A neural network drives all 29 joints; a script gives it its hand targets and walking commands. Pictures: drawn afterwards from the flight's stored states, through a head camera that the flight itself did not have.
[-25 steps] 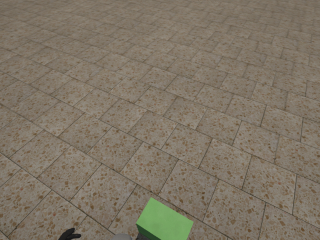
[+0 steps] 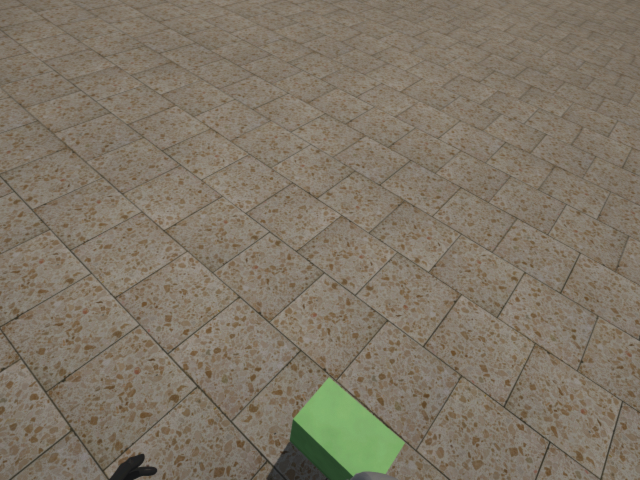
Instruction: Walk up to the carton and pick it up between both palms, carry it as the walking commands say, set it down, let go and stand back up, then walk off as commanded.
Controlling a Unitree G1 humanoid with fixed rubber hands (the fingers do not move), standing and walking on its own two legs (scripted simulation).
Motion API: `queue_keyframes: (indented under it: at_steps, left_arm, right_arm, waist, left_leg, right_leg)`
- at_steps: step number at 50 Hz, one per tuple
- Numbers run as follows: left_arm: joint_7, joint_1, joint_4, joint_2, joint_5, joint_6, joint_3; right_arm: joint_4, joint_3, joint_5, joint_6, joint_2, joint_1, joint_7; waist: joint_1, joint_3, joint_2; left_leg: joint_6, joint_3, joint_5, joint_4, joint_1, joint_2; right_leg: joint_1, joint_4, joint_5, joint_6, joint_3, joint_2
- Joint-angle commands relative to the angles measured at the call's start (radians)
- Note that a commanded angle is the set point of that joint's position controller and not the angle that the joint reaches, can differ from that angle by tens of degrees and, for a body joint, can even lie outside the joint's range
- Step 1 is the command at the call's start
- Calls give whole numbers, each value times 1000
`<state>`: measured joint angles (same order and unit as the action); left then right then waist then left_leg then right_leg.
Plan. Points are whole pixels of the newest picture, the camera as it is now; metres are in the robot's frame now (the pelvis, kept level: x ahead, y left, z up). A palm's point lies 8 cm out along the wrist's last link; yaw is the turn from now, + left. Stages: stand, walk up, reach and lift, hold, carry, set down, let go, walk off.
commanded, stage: walk up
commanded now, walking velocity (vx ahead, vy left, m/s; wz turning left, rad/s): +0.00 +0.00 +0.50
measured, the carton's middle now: (343, 441) +0.34 -0.14 -0.65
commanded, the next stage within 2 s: none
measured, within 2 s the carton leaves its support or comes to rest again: neither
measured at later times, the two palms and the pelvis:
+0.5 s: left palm out of the picture -0.01 +0.21 -0.14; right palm out of the picture +0.01 -0.30 -0.11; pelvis -0.08 -0.05 -0.01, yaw +16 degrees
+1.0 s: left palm out of the picture -0.12 +0.17 -0.09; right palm out of the picture +0.01 -0.31 -0.13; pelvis -0.13 -0.11 +0.01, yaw +27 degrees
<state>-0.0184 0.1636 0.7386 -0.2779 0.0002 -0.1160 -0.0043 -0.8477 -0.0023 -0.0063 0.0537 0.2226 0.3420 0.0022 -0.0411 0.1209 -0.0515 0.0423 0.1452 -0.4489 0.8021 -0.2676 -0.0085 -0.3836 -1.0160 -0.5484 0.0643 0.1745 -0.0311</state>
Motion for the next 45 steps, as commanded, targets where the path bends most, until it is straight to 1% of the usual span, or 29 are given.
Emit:
queue_keyframes:
  at_steps: [1,3,4,5,6,7,8,12,14,16,19,22,25,26,27,28,29,30,31,32,34,36,38,39,40,41,42,43,45]
  left_arm:
    - [6,-121,-153,-44,11,39,23]
    - [0,-8,-102,-78,7,55,51]
    - [-5,103,-77,-128,-5,71,62]
    - [-5,165,-49,-213,-27,79,82]
    - [0,113,-48,-209,-19,52,87]
    - [12,-15,-82,-143,1,12,80]
    - [34,-74,-114,-103,2,-8,73]
    - [22,-135,-153,-86,-19,-19,69]
    - [16,-142,-161,-88,-19,-16,64]
    - [7,-95,-150,-95,-14,-3,63]
    - [2,-73,-123,-116,-12,17,76]
    - [1,-120,-108,-107,-16,20,72]
    - [5,-134,-98,-104,-18,23,74]
    - [7,-143,-93,-106,-11,21,71]
    - [14,-178,-96,-83,0,17,64]
    - [19,-169,-108,-60,12,10,60]
    - [15,-135,-138,-51,53,-4,37]
    - [16,-118,-142,-59,46,-6,20]
    - [15,-158,-165,-63,24,5,8]
    - [21,-162,-164,-54,13,13,9]
    - [24,-175,-161,-63,-7,11,21]
    - [22,-199,-172,-66,0,13,26]
    - [14,-210,-185,-54,12,35,26]
    - [6,-171,-165,-58,11,45,29]
    - [-4,-91,-144,-75,13,57,30]
    - [-12,37,-111,-149,0,72,38]
    - [-18,172,-63,-214,-11,79,67]
    - [-11,133,-38,-214,-3,76,75]
    - [-6,31,-46,-150,-2,51,68]
  right_arm:
    - [137,102,-47,-11,263,13,-36]
    - [106,120,-34,-26,250,27,-51]
    - [109,118,-29,-34,219,15,-48]
    - [114,90,-32,-35,105,57,-48]
    - [110,89,-25,-18,114,38,-55]
    - [98,117,-33,-2,163,19,-75]
    - [75,131,-39,18,176,71,-90]
    - [41,132,-45,42,155,148,-87]
    - [51,126,-44,38,163,131,-72]
    - [65,122,-38,39,153,75,-58]
    - [77,122,-29,42,133,53,-31]
    - [64,118,-26,36,112,78,-18]
    - [49,106,-24,26,98,97,-9]
    - [16,107,-23,20,111,154,-7]
    - [-6,116,-29,15,135,189,-4]
    - [3,126,-49,15,214,149,-6]
    - [60,103,-46,9,264,44,-20]
    - [81,102,-41,-2,308,-54,-31]
    - [88,97,-43,-22,299,-79,-42]
    - [80,100,-52,-34,287,-94,-44]
    - [86,93,-51,-31,246,-99,-42]
    - [100,96,-48,-24,258,-99,-40]
    - [92,97,-41,-22,255,-62,-39]
    - [90,105,-42,-23,253,-51,-36]
    - [85,106,-32,-21,243,-63,-32]
    - [97,105,-18,-23,222,-68,-28]
    - [106,78,0,-28,119,-21,-34]
    - [93,81,4,-18,110,-17,-44]
    - [96,96,-22,9,159,-94,-21]
  waist:
    - [20,-40,353]
    - [44,-166,275]
    - [98,-240,159]
    - [82,-310,-184]
    - [52,-317,-134]
    - [11,-172,-155]
    - [-38,-99,-108]
    - [-71,-112,-18]
    - [-58,-130,-3]
    - [-8,-160,20]
    - [1,-153,0]
    - [-36,-124,13]
    - [-29,-109,37]
    - [-60,-128,85]
    - [-112,-80,213]
    - [-124,22,503]
    - [-28,73,492]
    - [31,104,400]
    - [47,89,313]
    - [54,54,346]
    - [50,22,357]
    - [35,6,318]
    - [9,-39,373]
    - [13,-72,371]
    - [49,-116,379]
    - [88,-224,227]
    - [92,-367,-61]
    - [61,-386,-85]
    - [61,-205,-47]
  left_leg:
    - [-176,466,827,-389,-72,-172]
    - [-111,386,847,-299,-115,-155]
    - [-63,275,617,-118,-253,-88]
    - [-27,2,-83,200,-436,90]
    - [-8,-39,-190,372,-408,13]
    - [-2,-88,-203,463,-341,-19]
    - [-17,-94,-160,492,-266,-10]
    - [0,-150,-75,435,-253,-21]
    - [12,-139,-50,423,-226,-41]
    - [25,-150,-35,498,-274,-44]
    - [29,-188,-30,543,-291,-86]
    - [-2,-199,-28,345,-157,-131]
    - [-43,-205,-35,57,-67,-127]
    - [-73,-165,2,-68,28,-132]
    - [-128,-28,3,-203,108,-176]
    - [-214,393,95,-491,14,-342]
    - [-226,653,166,-621,-194,-358]
    - [-220,646,432,-623,-231,-391]
    - [-214,546,758,-534,-162,-346]
    - [-215,436,821,-474,-126,-281]
    - [-189,346,713,-444,-107,-215]
    - [-189,345,877,-370,-41,-198]
    - [-174,353,1126,-307,28,-164]
    - [-144,333,1126,-285,9,-149]
    - [-103,268,1057,-216,-39,-100]
    - [-52,162,821,-28,-162,-31]
    - [-22,1,-40,229,-350,71]
    - [4,-37,-262,460,-346,10]
    - [20,-55,-139,557,-351,-44]
  right_leg:
    - [95,221,-27,3,-194,70]
    - [356,492,106,-8,-183,23]
    - [585,627,384,-33,-266,-107]
    - [724,596,901,-87,-444,-399]
    - [560,587,881,-154,-386,-493]
    - [376,612,946,-235,-195,-395]
    - [247,627,885,-241,-98,-306]
    - [221,628,670,-230,-25,-242]
    - [217,628,579,-227,-38,-283]
    - [254,699,358,-246,-103,-365]
    - [225,808,49,-232,-181,-464]
    - [138,776,66,-188,-97,-436]
    - [115,669,45,-146,-43,-415]
    - [63,545,3,-118,0,-378]
    - [-92,350,-19,-79,14,-312]
    - [-246,85,-139,-28,43,-119]
    - [-202,-48,-158,16,-119,5]
    - [-185,-161,-126,35,-180,28]
    - [-184,-209,-91,30,-222,13]
    - [-174,-192,-47,36,-204,22]
    - [-149,-166,22,43,-165,31]
    - [-119,-34,13,46,-157,31]
    - [-35,154,-2,38,-172,51]
    - [56,273,36,26,-179,45]
    - [211,446,169,12,-198,12]
    - [473,564,715,-9,-253,-119]
    - [676,527,1412,-112,-431,-441]
    - [584,473,1499,-191,-398,-555]
    - [338,631,853,-196,-309,-513]
